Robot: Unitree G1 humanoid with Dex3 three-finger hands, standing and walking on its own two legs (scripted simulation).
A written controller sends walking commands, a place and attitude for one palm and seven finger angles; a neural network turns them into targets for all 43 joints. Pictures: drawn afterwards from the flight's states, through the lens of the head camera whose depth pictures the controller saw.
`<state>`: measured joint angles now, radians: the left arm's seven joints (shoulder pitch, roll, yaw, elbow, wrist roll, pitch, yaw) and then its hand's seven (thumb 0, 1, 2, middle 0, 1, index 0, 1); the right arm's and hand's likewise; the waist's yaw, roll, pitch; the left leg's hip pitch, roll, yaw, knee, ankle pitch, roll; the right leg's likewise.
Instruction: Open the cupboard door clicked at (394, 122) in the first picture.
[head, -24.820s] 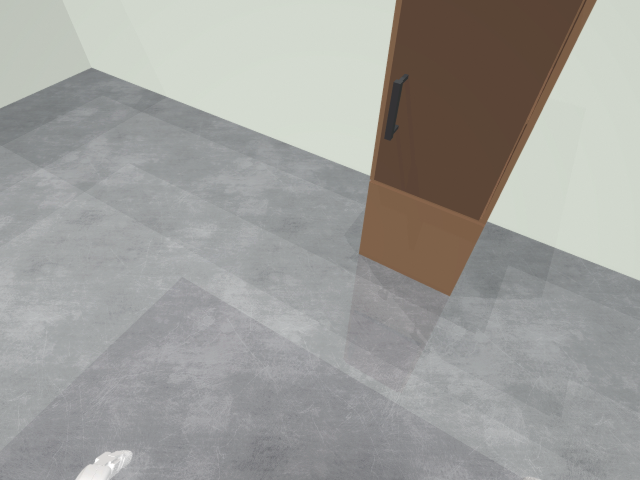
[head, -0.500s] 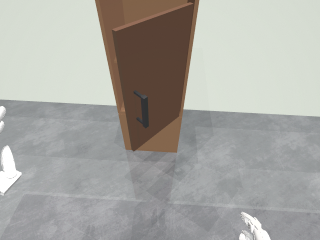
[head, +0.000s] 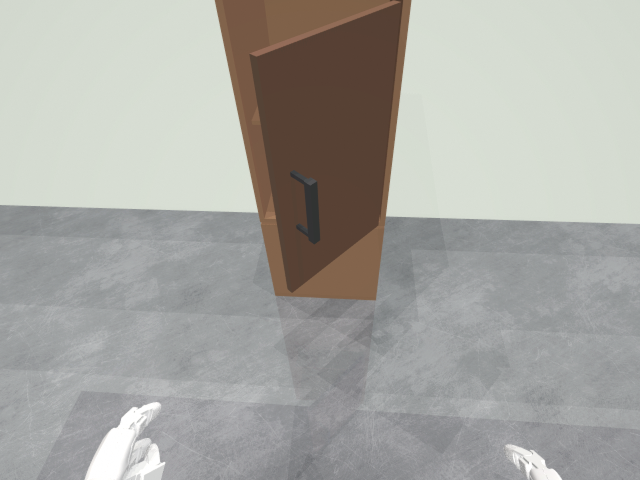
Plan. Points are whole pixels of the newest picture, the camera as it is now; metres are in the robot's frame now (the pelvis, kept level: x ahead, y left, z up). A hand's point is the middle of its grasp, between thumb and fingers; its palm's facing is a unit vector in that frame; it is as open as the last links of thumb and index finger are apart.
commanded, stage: let the arm hang, fingers relaxed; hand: left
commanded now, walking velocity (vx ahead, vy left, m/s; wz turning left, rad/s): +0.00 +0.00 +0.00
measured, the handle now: (305, 208) +0.64 +0.06 -0.05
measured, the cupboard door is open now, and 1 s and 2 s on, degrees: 49 49 49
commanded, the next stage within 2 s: look to check the result in 0.90 s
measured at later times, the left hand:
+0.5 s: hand out of the picture -0.10 +0.19 -0.16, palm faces +0.05 -0.97 -0.24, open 7.3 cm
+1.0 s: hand out of the picture -0.01 +0.15 -0.17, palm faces +0.05 -0.99 -0.16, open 7.3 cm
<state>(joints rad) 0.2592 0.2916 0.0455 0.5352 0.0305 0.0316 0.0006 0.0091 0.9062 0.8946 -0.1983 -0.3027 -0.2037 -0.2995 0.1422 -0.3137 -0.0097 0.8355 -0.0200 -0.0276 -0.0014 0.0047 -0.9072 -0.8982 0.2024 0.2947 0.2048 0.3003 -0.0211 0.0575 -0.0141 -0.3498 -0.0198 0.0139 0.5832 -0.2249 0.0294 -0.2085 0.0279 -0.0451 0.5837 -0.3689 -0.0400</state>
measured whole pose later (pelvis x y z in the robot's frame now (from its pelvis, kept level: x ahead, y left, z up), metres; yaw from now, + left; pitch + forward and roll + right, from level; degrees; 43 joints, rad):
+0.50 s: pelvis -0.02 +0.01 +0.01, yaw +1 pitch -2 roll -1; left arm 0.39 0.17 0.01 1.17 0.01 0.02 0.03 0.01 0.91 0.89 -0.20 -0.30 -0.20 -0.30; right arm 0.31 -0.13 0.01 1.11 -0.02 0.02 -0.03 0.00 -0.91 -0.90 0.20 0.29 0.20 0.30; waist 0.00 0.04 0.05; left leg -0.29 -0.03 0.00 0.43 -0.12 0.04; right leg -0.14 0.02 -0.06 0.44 -0.26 -0.03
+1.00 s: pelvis +0.00 -0.01 +0.01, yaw +1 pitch -2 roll +0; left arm 0.30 0.11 0.01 1.14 0.00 -0.01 0.04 0.01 0.91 0.89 -0.20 -0.30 -0.20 -0.30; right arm 0.31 -0.12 0.00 1.15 -0.02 0.00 -0.04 0.00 -0.91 -0.90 0.20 0.29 0.20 0.30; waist -0.02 0.00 0.04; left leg -0.26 -0.02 0.00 0.43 -0.15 0.02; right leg -0.11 0.03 -0.06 0.43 -0.30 -0.05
